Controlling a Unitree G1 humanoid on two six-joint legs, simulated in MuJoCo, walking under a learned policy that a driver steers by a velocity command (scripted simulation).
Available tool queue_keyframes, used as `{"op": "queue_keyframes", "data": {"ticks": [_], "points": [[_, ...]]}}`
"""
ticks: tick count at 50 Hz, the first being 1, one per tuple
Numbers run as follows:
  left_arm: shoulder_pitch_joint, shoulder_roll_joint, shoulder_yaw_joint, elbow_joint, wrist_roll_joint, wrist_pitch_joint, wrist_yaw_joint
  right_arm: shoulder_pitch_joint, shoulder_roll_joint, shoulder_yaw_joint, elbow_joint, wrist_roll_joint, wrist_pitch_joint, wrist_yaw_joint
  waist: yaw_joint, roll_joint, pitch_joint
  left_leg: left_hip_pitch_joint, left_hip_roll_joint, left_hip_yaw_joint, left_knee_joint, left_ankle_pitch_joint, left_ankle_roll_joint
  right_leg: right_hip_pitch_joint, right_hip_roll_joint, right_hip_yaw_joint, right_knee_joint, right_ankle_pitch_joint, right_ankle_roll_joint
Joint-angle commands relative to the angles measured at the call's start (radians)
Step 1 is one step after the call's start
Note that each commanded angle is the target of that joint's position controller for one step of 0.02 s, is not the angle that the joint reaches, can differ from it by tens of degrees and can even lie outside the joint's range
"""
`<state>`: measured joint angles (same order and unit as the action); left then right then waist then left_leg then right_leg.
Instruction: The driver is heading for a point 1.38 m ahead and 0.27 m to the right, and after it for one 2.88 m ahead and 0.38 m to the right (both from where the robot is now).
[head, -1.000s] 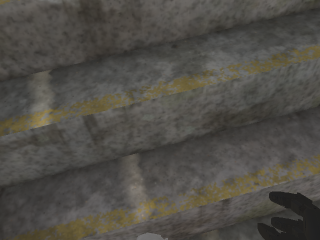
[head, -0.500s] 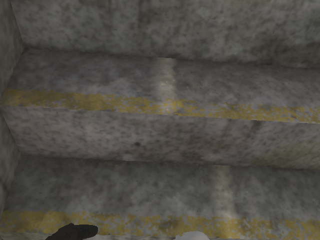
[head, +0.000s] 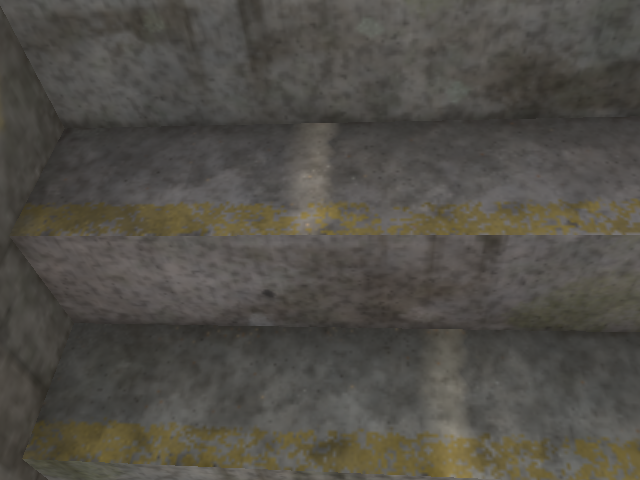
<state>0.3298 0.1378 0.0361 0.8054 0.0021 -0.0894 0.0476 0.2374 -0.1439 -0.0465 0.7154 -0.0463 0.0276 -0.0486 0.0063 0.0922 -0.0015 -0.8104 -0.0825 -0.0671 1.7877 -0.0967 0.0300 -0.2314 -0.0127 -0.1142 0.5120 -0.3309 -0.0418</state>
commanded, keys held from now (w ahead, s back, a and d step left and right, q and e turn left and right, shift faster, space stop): w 1.00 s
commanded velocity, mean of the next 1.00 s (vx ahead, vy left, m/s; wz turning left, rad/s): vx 0.45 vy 0.00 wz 0.01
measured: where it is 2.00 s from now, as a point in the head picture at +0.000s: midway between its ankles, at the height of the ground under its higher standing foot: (249, 399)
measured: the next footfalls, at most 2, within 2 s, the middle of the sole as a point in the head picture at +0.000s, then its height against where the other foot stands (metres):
left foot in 0.32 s outside the picture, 0.22 m higher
right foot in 0.96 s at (421, 398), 0.22 m higher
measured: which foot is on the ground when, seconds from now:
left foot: up 0.00-0.30, down 0.32-0.96, up 0.98-1.00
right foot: down 0.00-0.34, up 0.36-0.94, down 0.96-1.00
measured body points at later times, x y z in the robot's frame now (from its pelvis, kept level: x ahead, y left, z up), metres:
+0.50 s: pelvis +0.13 +0.07 +0.14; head +0.15 +0.08 +0.59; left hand +0.24 +0.32 +0.02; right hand +0.26 -0.16 +0.01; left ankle +0.17 +0.16 -0.51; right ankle +0.06 -0.10 -0.32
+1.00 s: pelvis +0.30 +0.03 +0.30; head +0.36 +0.05 +0.75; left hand +0.52 +0.19 +0.18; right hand +0.27 -0.19 +0.17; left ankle +0.21 +0.17 -0.40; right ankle +0.41 -0.06 -0.29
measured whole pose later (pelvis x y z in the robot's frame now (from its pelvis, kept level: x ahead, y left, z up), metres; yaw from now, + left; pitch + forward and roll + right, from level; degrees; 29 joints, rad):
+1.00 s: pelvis +0.30 +0.03 +0.30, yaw -3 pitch +3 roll -5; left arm 0.00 0.09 0.00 0.71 0.01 0.04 0.02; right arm 0.43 -0.12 -0.02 0.91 0.04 -0.18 0.01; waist -0.05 0.03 0.07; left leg -0.30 0.14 -0.04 0.82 0.18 0.13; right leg -0.91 0.03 -0.19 1.33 -0.52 -0.15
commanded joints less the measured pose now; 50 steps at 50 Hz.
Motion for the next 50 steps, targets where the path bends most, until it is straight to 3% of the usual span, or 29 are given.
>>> {"op": "queue_keyframes", "data": {"ticks": [1, 5, 8, 11, 12, 13, 14, 15, 16, 17, 18, 19, 20, 21, 24, 26, 28, 32, 35, 36, 38, 42, 44, 45, 46, 47, 48, 49, 50], "points": [[0.069, 0.16, 0.055, -0.017, -0.01, -0.028, 0.013, -0.103, -0.021, -0.002, -0.114, -0.005, -0.029, 0.005, 0.015, -0.197, 0.071, -0.299, 0.057, -0.062, 0.099, 0.006, 0.039, 0.123, -0.304, 0.323, -0.273, -0.104, -0.208], [0.145, 0.155, 0.06, 0.026, 0.014, -0.051, -0.004, -0.157, 0.013, -0.003, -0.124, -0.004, -0.036, -0.006, 0.07, -0.207, 0.04, -0.467, 0.072, -0.016, 0.376, -0.097, 0.08, 0.267, -0.369, 0.362, -0.316, 0.109, -0.264], [0.258, 0.14, 0.057, 0.117, 0.031, -0.076, -0.021, -0.355, 0.059, 0.025, -0.234, 0.014, -0.049, -0.017, 0.095, -0.184, 0.142, -0.892, 0.124, -0.108, 0.656, -0.431, 0.118, 0.456, -0.406, 0.357, -0.358, 0.126, -0.255], [0.183, 0.145, 0.052, 0.14, 0.029, -0.075, -0.015, -0.431, 0.024, 0.041, -0.304, 0.04, -0.056, 0.001, 0.027, -0.053, 0.121, -0.656, 0.182, 0.04, 0.342, -0.403, 0.119, 0.252, -0.322, 0.171, -0.493, 0.244, -0.196], [0.166, 0.151, 0.052, 0.155, -0.002, -0.062, -0.012, -0.464, 0.058, 0.07, -0.334, 0.034, -0.041, 0.01, 0.005, -0.047, 0.115, -0.519, 0.23, 0.12, 0.102, -0.372, 0.13, 0.132, -0.26, 0.105, -0.567, 0.274, -0.171], [0.179, 0.143, 0.047, 0.176, -0.003, -0.053, -0.007, -0.453, 0.077, 0.08, -0.335, 0.026, -0.032, 0.015, 0.021, -0.078, 0.073, -0.418, 0.237, 0.167, -0.016, -0.304, 0.133, 0.138, -0.212, 0.084, -0.581, 0.361, -0.191], [0.022, 0.186, 0.05, 0.117, -0.024, -0.031, -0.008, -0.368, 0.092, 0.103, -0.286, 0.047, -0.025, 0.027, -0.025, -0.07, -0.029, 0.033, 0.171, 0.298, -0.419, -0.4, 0.128, -0.073, -0.126, -0.033, -0.609, 0.661, -0.222], [0.133, 0.243, 0.062, 0.114, -0.044, -0.035, -0.009, -0.312, 0.101, 0.1, -0.259, 0.096, -0.014, 0.006, 0.008, -0.159, -0.142, 0.273, 0.063, 0.28, -0.441, -0.579, 0.132, -0.05, -0.211, 0.038, -0.505, 1.221, -0.267], [0.185, 0.276, 0.061, 0.139, -0.025, -0.06, -0.017, -0.063, 0.052, 0.065, -0.162, 0.096, -0.014, -0.002, -0.062, -0.176, -0.314, 0.429, -0.05, 0.341, -0.433, -0.578, 0.129, 0.087, -0.289, 0.036, -0.267, 1.849, -0.258], [0.103, 0.32, 0.074, 0.119, -0.058, -0.081, -0.06, 0.122, -0.074, 0.027, -0.124, 0.055, -0.022, -0.009, -0.188, -0.21, -0.49, 0.595, -0.01, 0.144, -0.555, -0.414, 0.157, 0.116, -0.248, 0.035, 0.003, 1.934, -0.207], [0.06, 0.285, 0.072, 0.065, -0.083, -0.098, -0.089, 0.155, -0.183, -0.011, -0.105, 0.005, -0.021, -0.023, -0.197, -0.043, -0.528, 0.686, 0.149, -0.25, -0.841, -0.66, 0.22, -0.066, -0.143, 0.067, 0.295, 1.66, -0.155], [-0.028, 0.232, 0.065, 0.028, -0.055, -0.118, -0.133, 0.252, -0.273, -0.042, -0.049, -0.031, 0.002, -0.039, -0.239, 0.142, -0.544, 0.759, 0.269, -0.665, -1.189, -0.824, 0.281, -0.24, 0.028, 0.149, 0.661, 0.871, -0.137], [-0.109, 0.131, 0.055, -0.001, 0.017, -0.107, -0.128, 0.16, -0.28, -0.062, -0.018, -0.029, -0.004, -0.036, -0.226, 0.078, -0.477, 0.686, 0.334, -0.882, -1.365, -0.84, 0.261, -0.44, 0.15, 0.379, 1.217, 0.464, -0.106], [-0.16, 0.0, 0.027, -0.096, 0.051, -0.087, -0.105, 0.03, -0.263, -0.062, -0.002, -0.004, -0.035, -0.014, -0.126, -0.014, -0.354, 0.581, 0.381, -0.812, -1.364, -0.752, 0.212, -0.606, 0.172, 0.429, 1.603, 0.402, -0.07], [-0.167, -0.113, -0.022, -0.183, 0.051, -0.01, -0.06, -0.043, -0.06, -0.013, 0.173, 0.03, -0.076, 0.0, 0.052, -0.095, 0.057, 0.288, 0.303, -0.344, -1.219, -0.508, 0.137, -0.861, 0.142, 0.361, 1.708, 0.366, -0.097], [-0.046, -0.106, -0.039, -0.145, 0.034, 0.031, -0.041, -0.022, 0.001, 0.007, 0.202, 0.014, -0.116, 0.006, 0.095, -0.081, 0.089, 0.308, 0.279, -0.145, -1.271, -0.255, 0.096, -0.886, 0.14, 0.358, 1.685, 0.354, -0.082], [-0.13, -0.054, -0.038, -0.175, 0.016, 0.038, -0.034, -0.035, -0.045, 0.003, 0.177, 0.015, -0.153, 0.017, 0.076, -0.112, 0.135, 0.273, 0.327, -0.067, -1.383, -0.059, 0.108, -0.906, 0.141, 0.325, 1.568, 0.297, -0.051], [-0.292, -0.125, -0.05, -0.226, 0.004, 0.068, 0.009, 0.183, -0.093, -0.005, 0.246, 0.036, -0.179, 0.011, 0.01, -0.045, 0.122, 0.551, 0.392, -0.067, -1.498, -0.146, 0.138, -1.29, 0.138, 0.298, 1.975, 0.146, -0.089], [-0.423, -0.109, -0.071, -0.3, -0.002, 0.073, -0.005, 0.199, -0.092, 0.0, 0.226, 0.05, -0.172, 0.004, 0.009, -0.094, 0.141, 0.489, 0.334, 0.062, -1.592, -0.196, 0.076, -1.231, 0.086, 0.214, 1.637, 0.199, -0.075], [-0.493, -0.116, -0.075, -0.328, 0.025, 0.085, -0.012, 0.239, -0.077, 0.006, 0.232, 0.057, -0.171, -0.018, -0.016, -0.09, 0.137, 0.487, 0.324, 0.047, -1.656, -0.208, 0.097, -1.188, 0.057, 0.135, 1.524, 0.24, -0.072], [-0.542, -0.13, -0.091, -0.344, 0.026, 0.107, -0.036, 0.332, -0.141, -0.015, 0.254, 0.085, -0.172, -0.056, -0.078, 0.025, 0.062, 0.689, 0.366, -0.001, -1.869, -0.124, 0.17, -1.18, -0.048, -0.079, 1.384, 0.137, -0.079], [-0.464, -0.192, -0.094, -0.272, 0.027, 0.128, -0.054, 0.417, -0.091, -0.017, 0.286, 0.045, -0.162, -0.076, -0.094, 0.112, -0.125, 1.135, 0.356, 0.15, -1.714, 0.527, 0.184, -1.104, -0.093, -0.052, 1.448, -0.079, -0.12], [-0.366, -0.152, -0.094, -0.245, -0.035, 0.118, -0.036, 0.204, -0.096, -0.002, 0.177, 0.085, -0.173, -0.056, 0.036, 0.102, -0.114, 0.755, 0.343, 0.255, -1.616, 1.437, 0.196, -0.539, 0.005, -0.104, 1.022, -0.244, -0.16], [-0.283, -0.085, -0.071, -0.219, -0.032, 0.124, -0.029, 0.289, -0.137, 0.005, 0.197, 0.084, -0.192, -0.027, 0.042, 0.134, -0.231, 0.755, 0.382, 0.204, -1.465, 1.728, 0.246, -0.302, 0.099, -0.141, 0.937, -0.383, -0.149], [-0.145, -0.035, -0.044, -0.186, -0.023, 0.125, -0.028, 0.302, -0.218, -0.016, 0.202, 0.117, -0.214, 0.016, 0.103, 0.22, -0.327, 0.769, 0.41, 0.163, -1.288, 1.859, 0.253, -0.115, 0.125, -0.105, 0.773, -0.306, -0.151], [-0.237, 0.037, -0.019, -0.15, -0.011, 0.092, -0.023, 0.411, -0.167, -0.006, 0.184, 0.115, -0.226, 0.045, -0.032, 0.132, -0.42, 0.542, 0.347, 0.071, -1.09, 1.748, 0.193, 0.129, 0.069, 0.029, 0.707, -0.315, -0.176], [-0.055, 0.055, 0.002, -0.13, -0.014, 0.11, -0.021, 0.41, -0.254, -0.021, 0.172, 0.107, -0.252, 0.077, 0.062, 0.121, -0.547, 0.482, 0.306, 0.042, -0.928, 1.348, 0.177, 0.235, 0.017, 0.238, 0.553, -0.41, -0.168], [0.032, 0.143, 0.039, -0.065, 0.024, 0.133, -0.014, 0.26, -0.246, -0.035, 0.116, 0.101, -0.255, 0.107, 0.114, -0.185, -0.518, 0.246, 0.124, 0.025, -0.604, 0.637, 0.167, 0.205, -0.133, 0.656, 0.218, -0.685, -0.226], [-0.057, 0.19, 0.076, -0.074, 0.034, 0.137, -0.015, 0.13, -0.15, -0.041, 0.063, 0.048, -0.236, 0.1, 0.1, -0.257, -0.45, 0.093, -0.007, -0.124, -0.024, 0.208, 0.122, 0.047, -0.253, 0.979, -0.051, -0.844, -0.249]]}}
